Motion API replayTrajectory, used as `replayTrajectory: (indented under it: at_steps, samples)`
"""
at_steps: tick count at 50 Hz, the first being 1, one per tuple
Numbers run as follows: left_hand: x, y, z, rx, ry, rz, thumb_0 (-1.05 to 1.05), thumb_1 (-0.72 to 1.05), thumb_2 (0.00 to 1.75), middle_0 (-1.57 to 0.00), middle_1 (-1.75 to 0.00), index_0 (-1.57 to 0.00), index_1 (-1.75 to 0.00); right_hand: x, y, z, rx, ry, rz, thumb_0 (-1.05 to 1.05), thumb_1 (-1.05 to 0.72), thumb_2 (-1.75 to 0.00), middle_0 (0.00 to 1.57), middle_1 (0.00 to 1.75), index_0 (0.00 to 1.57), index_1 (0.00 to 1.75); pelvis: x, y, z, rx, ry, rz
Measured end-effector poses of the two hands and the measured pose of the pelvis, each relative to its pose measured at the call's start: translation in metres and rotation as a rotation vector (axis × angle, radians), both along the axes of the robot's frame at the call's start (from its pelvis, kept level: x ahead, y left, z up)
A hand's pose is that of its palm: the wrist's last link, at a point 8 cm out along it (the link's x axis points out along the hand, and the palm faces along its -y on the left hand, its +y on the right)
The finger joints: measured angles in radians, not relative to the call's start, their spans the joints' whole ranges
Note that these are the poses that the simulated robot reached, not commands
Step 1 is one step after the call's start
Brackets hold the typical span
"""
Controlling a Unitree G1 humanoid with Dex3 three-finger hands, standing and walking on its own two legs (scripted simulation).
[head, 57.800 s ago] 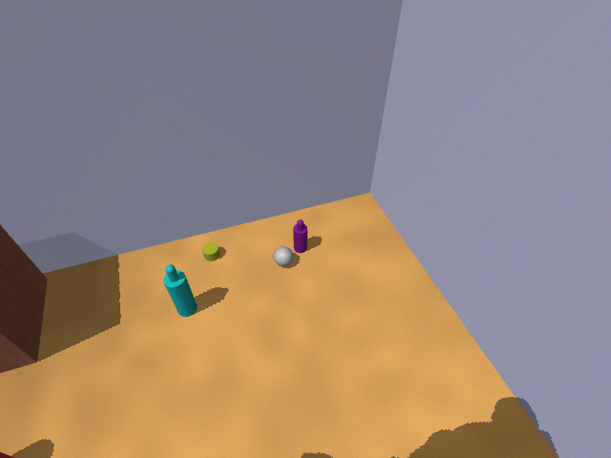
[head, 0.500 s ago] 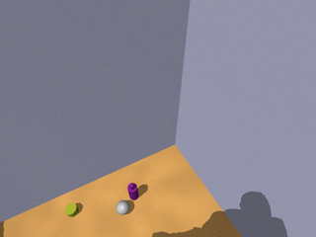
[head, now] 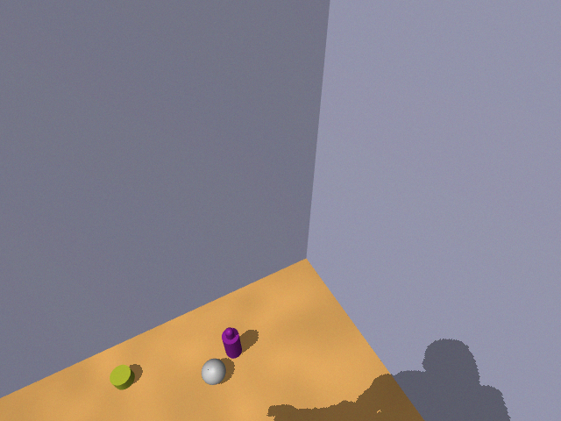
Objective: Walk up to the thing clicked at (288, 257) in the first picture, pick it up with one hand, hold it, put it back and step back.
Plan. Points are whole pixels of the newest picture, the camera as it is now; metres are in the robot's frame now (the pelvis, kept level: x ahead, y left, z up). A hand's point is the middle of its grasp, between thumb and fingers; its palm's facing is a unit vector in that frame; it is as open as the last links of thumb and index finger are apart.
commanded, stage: stand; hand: left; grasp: from above
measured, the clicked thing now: (213, 371) +0.46 +0.24 -0.74
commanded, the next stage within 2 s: step back in 0.72 s
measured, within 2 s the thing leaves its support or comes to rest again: neither
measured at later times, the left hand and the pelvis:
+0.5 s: hand out of the picture +0.06 +0.24 -0.16, palm faces -0.01 -0.94 -0.33, open 7.4 cm; pelvis -0.01 +0.00 +0.00, yaw +0 degrees
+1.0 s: hand out of the picture +0.09 +0.30 -0.17, palm faces -0.04 -0.92 -0.38, open 7.4 cm; pelvis -0.04 +0.03 -0.02, yaw +0 degrees
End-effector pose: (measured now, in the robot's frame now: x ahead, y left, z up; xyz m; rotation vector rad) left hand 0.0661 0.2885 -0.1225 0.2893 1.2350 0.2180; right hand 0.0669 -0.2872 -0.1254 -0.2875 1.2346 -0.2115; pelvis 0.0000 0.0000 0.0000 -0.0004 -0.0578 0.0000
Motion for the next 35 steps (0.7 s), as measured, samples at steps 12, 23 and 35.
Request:
replayTrajectory:
  at_steps: [12,23,35]
  samples:
    - [-0.006,0.0,0.0,0.001,0.002,-0.008,0.0,0.9,0.89,-0.2,-0.3,-0.2,-0.3,-0.005,-0.002,0.001,0.003,-0.002,-0.001,0.0,-0.91,-0.89,0.21,0.3,0.2,0.3,-0.004,-0.002,0.0,0.0,-0.001,-0.002]
    - [-0.012,0.0,-0.001,0.0,0.02,-0.013,0.0,0.9,0.89,-0.2,-0.3,-0.2,-0.3,-0.014,-0.005,0.001,0.001,0.019,-0.003,0.0,-0.91,-0.89,0.21,0.3,0.2,0.3,-0.005,-0.003,0.0,0.0,0.004,-0.004]
    - [-0.007,0.0,0.0,0.002,0.021,-0.025,0.0,0.9,0.89,-0.2,-0.3,-0.2,-0.3,-0.013,-0.008,0.0,-0.001,0.026,-0.003,0.0,-0.91,-0.89,0.21,0.3,0.2,0.3,-0.002,-0.004,0.0,0.002,0.009,-0.007]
